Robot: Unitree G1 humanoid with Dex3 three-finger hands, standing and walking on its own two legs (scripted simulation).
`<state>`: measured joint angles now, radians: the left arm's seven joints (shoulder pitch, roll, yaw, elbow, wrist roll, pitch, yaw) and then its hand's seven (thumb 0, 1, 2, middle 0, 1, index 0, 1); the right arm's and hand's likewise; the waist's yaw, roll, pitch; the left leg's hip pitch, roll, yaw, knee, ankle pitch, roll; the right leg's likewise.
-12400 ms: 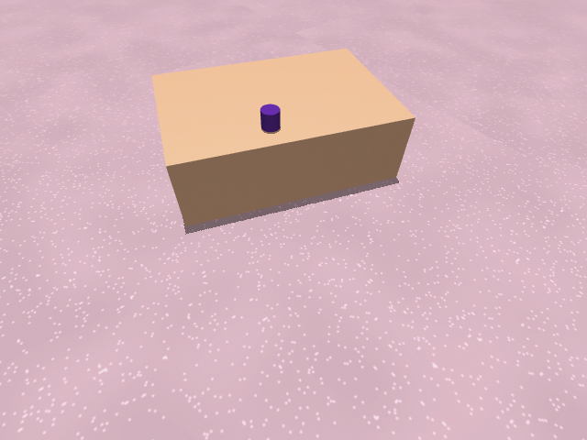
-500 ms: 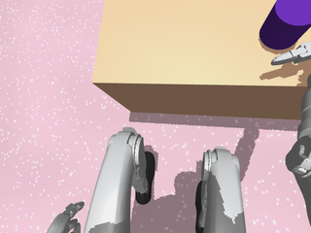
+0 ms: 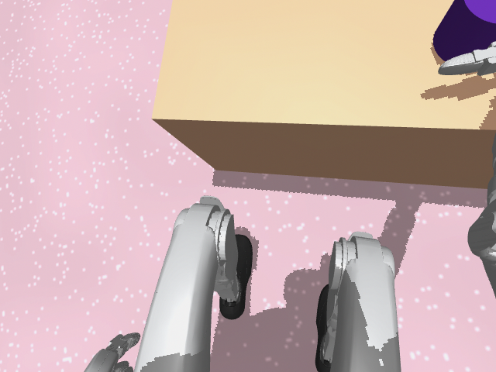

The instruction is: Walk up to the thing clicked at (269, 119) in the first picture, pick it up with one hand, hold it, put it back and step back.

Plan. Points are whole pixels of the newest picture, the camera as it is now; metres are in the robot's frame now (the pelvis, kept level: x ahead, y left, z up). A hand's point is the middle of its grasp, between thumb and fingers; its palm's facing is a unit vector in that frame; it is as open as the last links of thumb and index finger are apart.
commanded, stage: close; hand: right
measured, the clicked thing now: (483, 18) +0.60 -0.21 +0.00
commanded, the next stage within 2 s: settle in 0.44 s
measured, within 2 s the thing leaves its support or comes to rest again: leaves its support in 0.74 s
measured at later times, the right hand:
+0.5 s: hand (493, 19) +0.58 -0.21 +0.02, palm faces +0.15 +0.99 -0.03, open 11.2 cm
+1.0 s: hand out of the picture +0.58 -0.21 +0.09, palm faces +0.15 +0.99 -0.04, open 11.2 cm
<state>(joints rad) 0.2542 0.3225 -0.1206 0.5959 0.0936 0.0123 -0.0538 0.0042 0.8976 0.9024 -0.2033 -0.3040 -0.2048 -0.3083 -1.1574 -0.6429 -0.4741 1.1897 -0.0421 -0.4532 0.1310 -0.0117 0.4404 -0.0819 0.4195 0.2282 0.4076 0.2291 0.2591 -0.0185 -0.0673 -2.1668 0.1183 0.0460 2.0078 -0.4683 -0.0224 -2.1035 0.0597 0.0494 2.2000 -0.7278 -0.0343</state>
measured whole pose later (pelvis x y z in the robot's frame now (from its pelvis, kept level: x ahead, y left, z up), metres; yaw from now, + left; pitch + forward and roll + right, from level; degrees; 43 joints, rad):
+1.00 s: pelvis +0.01 +0.00 +0.05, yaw -1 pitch +36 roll +4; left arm 0.25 0.31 -0.07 0.62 0.05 0.00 -0.02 0.00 0.91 0.89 -0.21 -0.31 -0.22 -0.30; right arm -1.10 -0.57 -0.44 1.10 0.00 -0.36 0.11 0.02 0.52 -1.00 0.66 1.00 0.68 0.99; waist 0.22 -0.04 -0.13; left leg -2.02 0.11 0.04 1.88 -0.49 -0.02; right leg -1.94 0.05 0.03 2.04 -0.73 -0.03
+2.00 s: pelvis +0.03 +0.01 +0.12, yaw -1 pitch +36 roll +4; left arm 0.28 0.29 -0.06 0.61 0.04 0.00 -0.01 0.01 0.91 0.88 -0.20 -0.30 -0.21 -0.29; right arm -1.04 -0.55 -0.45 1.09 0.02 -0.39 0.11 0.03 0.48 -1.04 0.60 1.10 1.36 1.51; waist 0.21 -0.03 -0.13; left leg -1.81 0.08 0.05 1.66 -0.47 -0.01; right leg -1.72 0.02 0.04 1.81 -0.71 -0.02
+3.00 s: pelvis +0.07 +0.01 +0.28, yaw -1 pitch +17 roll +2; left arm 0.26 0.24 0.01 0.69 0.02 -0.09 0.03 0.01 0.87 0.91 -0.20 -0.29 -0.19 -0.30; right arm -0.42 -0.23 -0.25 0.66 0.12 -0.38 0.00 0.02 0.45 -1.01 0.59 1.08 1.31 1.42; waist 0.06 0.00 -0.10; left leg -0.98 0.04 0.06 1.06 -0.37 -0.01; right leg -0.89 -0.01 0.03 1.15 -0.56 0.00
